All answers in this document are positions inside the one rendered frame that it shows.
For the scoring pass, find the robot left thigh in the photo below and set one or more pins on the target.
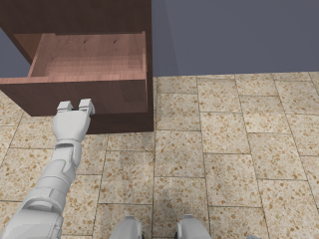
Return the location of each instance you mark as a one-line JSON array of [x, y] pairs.
[[128, 229]]

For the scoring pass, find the drawer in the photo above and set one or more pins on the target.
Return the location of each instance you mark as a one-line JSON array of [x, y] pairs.
[[110, 68]]

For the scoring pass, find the robot left forearm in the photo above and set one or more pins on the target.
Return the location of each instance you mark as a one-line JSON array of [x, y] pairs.
[[49, 193]]

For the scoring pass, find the robot right thigh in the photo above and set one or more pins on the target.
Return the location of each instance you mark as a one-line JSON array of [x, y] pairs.
[[191, 228]]

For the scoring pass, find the left robot upper arm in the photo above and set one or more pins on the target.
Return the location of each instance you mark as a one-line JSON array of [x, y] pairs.
[[35, 224]]

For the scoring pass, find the handle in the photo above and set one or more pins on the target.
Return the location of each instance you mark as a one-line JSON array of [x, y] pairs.
[[76, 109]]

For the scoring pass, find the robot thigh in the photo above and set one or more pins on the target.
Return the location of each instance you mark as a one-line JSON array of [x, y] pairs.
[[128, 229], [191, 228]]

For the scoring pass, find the cabinet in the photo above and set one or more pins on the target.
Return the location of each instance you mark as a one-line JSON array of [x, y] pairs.
[[25, 21]]

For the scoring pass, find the left robot hand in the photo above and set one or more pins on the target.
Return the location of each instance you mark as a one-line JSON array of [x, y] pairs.
[[68, 124]]

